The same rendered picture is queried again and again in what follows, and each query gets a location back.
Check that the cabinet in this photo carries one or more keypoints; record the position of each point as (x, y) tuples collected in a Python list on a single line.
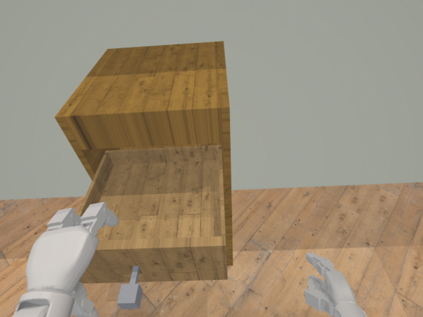
[(153, 97)]

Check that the right robot hand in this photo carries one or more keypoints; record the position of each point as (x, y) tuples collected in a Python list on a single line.
[(324, 296)]

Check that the drawer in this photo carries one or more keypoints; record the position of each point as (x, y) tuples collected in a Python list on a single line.
[(171, 211)]

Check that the left robot hand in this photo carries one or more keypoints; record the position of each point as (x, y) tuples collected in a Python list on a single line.
[(61, 255)]

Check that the handle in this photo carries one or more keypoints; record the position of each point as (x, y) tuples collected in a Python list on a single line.
[(130, 294)]

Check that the robot right forearm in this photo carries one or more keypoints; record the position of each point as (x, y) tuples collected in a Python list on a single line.
[(348, 309)]

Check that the robot left forearm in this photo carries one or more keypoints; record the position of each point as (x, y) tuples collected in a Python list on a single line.
[(45, 303)]

